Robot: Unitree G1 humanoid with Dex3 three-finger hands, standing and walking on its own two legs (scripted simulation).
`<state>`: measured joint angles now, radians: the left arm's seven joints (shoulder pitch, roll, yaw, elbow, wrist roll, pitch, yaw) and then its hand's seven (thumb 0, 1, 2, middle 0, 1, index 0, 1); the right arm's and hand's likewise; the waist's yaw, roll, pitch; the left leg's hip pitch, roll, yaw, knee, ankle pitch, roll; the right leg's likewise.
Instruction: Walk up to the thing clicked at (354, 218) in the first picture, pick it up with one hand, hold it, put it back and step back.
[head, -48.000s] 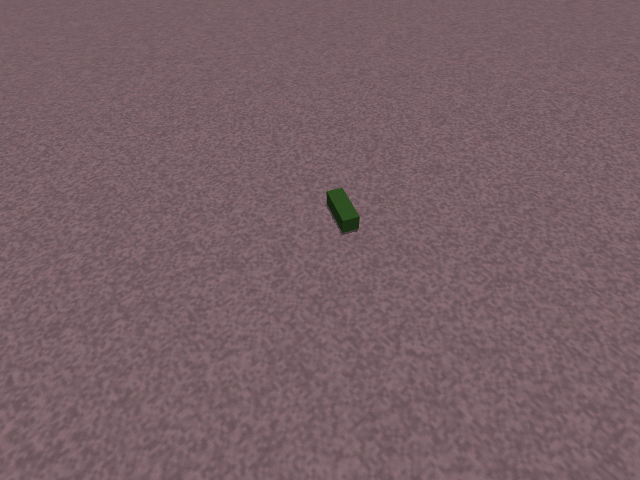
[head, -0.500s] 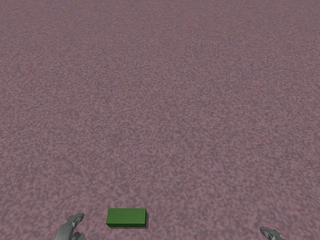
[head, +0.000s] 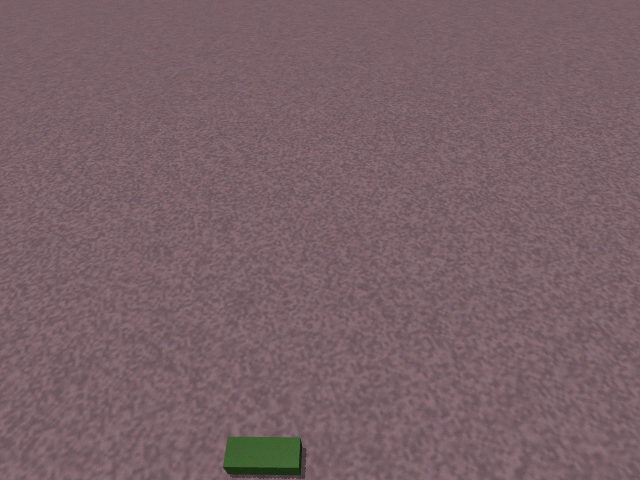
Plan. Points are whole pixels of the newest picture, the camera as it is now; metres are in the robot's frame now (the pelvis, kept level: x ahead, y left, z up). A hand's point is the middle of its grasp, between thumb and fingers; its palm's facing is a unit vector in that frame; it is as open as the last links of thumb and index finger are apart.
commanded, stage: stand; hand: left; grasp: from above
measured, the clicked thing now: (264, 455) +0.37 +0.22 -0.74
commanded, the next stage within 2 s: step back in 1.82 s
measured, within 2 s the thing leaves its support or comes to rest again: neither
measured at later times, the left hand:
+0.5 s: hand out of the picture +0.05 +0.23 -0.16, palm faces +0.03 -0.94 -0.33, open 7.4 cm
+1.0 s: hand out of the picture +0.08 +0.24 -0.15, palm faces +0.01 -0.94 -0.33, open 7.4 cm
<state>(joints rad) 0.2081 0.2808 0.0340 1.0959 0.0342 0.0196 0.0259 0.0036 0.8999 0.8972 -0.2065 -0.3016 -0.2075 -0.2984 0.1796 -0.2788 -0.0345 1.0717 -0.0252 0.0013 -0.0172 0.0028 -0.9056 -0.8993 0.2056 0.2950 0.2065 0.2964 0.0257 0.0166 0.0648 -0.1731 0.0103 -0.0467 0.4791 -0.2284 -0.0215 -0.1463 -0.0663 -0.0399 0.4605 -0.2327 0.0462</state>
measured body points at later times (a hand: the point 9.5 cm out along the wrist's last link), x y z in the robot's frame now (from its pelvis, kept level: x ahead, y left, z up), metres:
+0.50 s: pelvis +0.00 -0.01 +0.01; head +0.00 -0.01 +0.45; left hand +0.05 +0.28 -0.13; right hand +0.06 -0.30 -0.14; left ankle +0.03 +0.13 -0.74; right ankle +0.01 -0.15 -0.74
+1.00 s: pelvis +0.01 -0.01 +0.01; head +0.02 -0.01 +0.46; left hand +0.08 +0.28 -0.13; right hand +0.09 -0.30 -0.13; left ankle +0.03 +0.13 -0.74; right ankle +0.01 -0.15 -0.74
